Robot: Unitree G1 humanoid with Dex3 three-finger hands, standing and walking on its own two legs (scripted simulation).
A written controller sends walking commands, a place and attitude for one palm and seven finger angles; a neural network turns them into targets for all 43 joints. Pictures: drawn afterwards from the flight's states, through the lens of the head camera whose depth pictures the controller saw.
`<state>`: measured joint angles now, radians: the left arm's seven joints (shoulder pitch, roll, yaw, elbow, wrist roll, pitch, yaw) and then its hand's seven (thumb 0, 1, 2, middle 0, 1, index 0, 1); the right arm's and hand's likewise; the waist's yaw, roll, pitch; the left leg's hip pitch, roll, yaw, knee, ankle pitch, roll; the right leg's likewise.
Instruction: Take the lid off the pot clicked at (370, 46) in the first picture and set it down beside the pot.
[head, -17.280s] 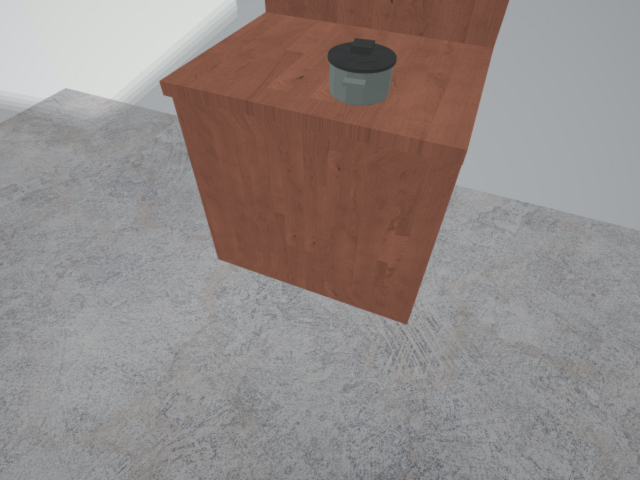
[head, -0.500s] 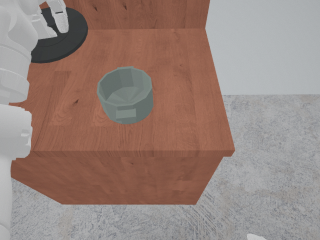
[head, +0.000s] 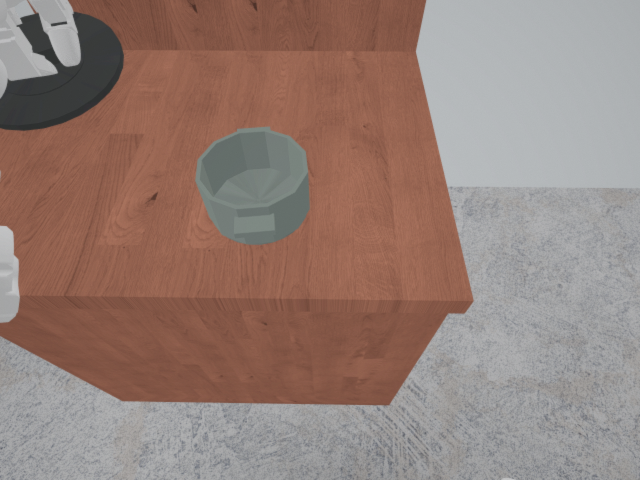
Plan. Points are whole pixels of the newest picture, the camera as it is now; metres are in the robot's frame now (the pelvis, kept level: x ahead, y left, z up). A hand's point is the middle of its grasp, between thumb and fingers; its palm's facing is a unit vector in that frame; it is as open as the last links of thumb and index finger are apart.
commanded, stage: move the lid sideways beside the pot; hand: left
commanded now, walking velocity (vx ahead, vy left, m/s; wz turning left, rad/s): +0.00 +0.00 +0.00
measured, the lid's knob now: (27, 47) +0.51 +0.30 +0.25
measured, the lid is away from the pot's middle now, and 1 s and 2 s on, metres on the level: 0.21 0.25 0.23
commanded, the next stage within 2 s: lower the lid onto the table in 0.48 s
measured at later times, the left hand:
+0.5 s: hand out of the picture +0.47 +0.33 +0.27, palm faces -0.23 -0.09 -0.97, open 4.7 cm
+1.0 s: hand out of the picture +0.48 +0.32 +0.24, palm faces -0.27 -0.12 -0.96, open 4.7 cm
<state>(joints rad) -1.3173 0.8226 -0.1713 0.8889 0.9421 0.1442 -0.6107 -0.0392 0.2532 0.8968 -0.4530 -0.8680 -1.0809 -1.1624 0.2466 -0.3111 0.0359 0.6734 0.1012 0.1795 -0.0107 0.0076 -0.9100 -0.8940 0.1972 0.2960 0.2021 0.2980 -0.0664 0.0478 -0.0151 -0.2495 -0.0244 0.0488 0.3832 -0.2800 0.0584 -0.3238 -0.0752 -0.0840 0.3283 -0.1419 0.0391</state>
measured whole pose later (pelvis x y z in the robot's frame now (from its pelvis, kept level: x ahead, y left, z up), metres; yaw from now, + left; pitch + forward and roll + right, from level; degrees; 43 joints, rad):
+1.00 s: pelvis +0.01 +0.01 +0.00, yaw +0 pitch +9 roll -2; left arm -1.29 0.87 -0.13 0.96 0.95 0.12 -0.61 -0.04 0.26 0.90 -0.45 -0.87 -1.08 -1.17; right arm 0.27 -0.31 0.04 0.68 0.10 0.15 -0.01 0.01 -0.91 -0.89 0.20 0.30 0.20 0.30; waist -0.08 0.05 0.00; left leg -0.27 -0.03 0.04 0.42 -0.31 0.07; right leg -0.32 -0.08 -0.08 0.33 -0.15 0.04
